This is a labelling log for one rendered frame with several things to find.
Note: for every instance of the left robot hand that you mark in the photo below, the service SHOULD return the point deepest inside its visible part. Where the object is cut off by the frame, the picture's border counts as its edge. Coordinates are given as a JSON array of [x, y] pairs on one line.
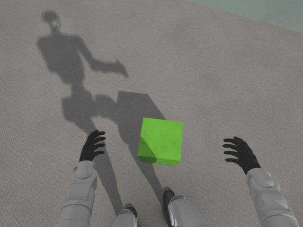
[[87, 152]]

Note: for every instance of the robot left forearm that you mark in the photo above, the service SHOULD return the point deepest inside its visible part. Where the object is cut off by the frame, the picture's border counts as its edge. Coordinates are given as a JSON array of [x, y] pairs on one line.
[[77, 205]]

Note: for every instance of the carton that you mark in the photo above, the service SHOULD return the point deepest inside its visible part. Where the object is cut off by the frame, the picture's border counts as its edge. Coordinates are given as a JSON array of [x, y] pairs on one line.
[[160, 142]]

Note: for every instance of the right robot hand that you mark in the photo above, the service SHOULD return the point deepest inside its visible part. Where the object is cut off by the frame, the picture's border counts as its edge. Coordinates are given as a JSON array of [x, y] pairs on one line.
[[246, 159]]

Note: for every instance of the right robot thigh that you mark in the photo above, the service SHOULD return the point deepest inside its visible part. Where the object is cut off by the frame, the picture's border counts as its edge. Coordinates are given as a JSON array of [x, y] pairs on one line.
[[183, 214]]

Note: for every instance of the left robot foot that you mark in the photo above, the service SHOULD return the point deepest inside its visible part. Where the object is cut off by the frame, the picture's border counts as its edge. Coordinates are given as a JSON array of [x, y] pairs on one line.
[[132, 209]]

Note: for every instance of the robot right forearm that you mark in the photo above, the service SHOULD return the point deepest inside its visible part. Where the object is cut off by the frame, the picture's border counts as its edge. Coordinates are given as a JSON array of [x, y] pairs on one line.
[[271, 207]]

